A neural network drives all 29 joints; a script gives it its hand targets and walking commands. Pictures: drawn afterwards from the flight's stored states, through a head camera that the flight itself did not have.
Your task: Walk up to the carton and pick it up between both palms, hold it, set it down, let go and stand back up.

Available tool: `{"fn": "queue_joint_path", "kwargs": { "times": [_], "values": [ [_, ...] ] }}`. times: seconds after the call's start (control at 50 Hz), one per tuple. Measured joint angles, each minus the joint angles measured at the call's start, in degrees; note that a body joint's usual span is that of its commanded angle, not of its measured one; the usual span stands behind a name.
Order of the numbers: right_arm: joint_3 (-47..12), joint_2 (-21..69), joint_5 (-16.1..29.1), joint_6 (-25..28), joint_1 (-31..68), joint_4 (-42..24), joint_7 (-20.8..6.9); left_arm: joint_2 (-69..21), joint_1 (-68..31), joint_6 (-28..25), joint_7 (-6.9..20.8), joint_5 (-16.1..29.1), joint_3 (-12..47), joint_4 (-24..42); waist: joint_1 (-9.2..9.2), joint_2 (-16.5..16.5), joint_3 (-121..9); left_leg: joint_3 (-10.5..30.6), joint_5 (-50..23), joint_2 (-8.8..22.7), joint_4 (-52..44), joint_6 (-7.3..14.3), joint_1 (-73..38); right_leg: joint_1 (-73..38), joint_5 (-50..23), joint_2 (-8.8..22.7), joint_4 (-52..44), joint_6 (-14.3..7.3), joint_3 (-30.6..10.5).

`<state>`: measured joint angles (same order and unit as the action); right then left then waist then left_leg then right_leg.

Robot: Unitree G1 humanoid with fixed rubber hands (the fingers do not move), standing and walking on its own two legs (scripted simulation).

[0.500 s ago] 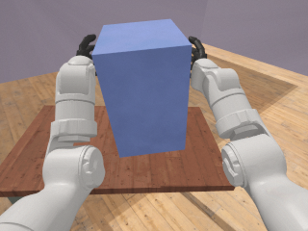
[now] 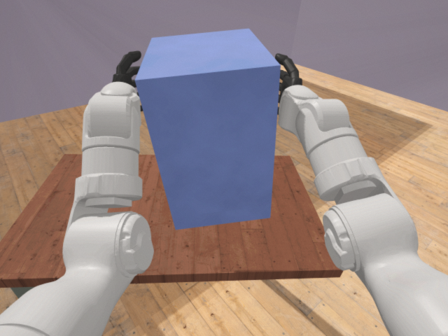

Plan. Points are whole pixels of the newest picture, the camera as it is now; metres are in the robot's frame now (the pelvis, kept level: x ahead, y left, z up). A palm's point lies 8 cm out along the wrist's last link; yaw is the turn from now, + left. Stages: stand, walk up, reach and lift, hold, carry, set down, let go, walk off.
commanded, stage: hold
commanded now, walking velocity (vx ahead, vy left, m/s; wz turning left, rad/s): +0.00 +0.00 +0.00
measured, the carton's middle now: (212, 129) +0.38 +0.01 +0.25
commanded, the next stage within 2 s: none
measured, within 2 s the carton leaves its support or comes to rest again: neither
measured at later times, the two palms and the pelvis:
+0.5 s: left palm (126, 96) +0.37 +0.14 +0.31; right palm (291, 99) +0.37 -0.12 +0.31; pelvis +0.00 +0.00 +0.00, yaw +0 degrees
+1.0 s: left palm (127, 97) +0.38 +0.14 +0.31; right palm (291, 99) +0.37 -0.12 +0.31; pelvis +0.00 +0.00 +0.00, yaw +0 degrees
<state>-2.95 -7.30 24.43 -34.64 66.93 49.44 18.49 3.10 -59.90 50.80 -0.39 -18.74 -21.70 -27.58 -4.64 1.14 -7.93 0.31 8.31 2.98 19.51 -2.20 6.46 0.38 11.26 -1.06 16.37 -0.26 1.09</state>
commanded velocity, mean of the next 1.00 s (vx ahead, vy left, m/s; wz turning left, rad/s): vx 0.00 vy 0.00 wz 0.00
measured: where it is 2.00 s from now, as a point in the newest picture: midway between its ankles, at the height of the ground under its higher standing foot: outside the picture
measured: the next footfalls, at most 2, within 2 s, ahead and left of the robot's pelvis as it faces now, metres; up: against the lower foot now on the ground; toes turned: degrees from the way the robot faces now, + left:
none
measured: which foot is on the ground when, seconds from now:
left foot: down 0.00-1.00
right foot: down 0.00-1.00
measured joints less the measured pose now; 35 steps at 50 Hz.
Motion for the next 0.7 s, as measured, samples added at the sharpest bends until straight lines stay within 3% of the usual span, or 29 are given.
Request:
{"fn": "queue_joint_path", "kwargs": {
  "times": [0.36, 0.7],
  "values": [
    [-0.85, -0.09, 0.81, -0.17, -1.57, -1.91, 0.5, -0.08, 1.85, 0.18, -0.06, 0.52, 1.23, 2.02, -0.42, 0.39, -0.06, 0.7, 0.33, 0.07, 0.37, -0.23, -0.15, -0.61, -0.03, -0.35, -0.41, -0.16, 0.02],
    [-0.43, -0.06, 0.22, -0.06, -0.13, 0.37, 0.11, 0.24, -0.13, -0.43, -0.24, 0.49, 0.27, -0.79, 0.14, 0.11, -0.38, 0.79, -0.01, -0.09, -0.1, -0.14, 0.28, 0.13, -0.2, -0.37, -0.41, -0.15, -0.41]
  ]
}}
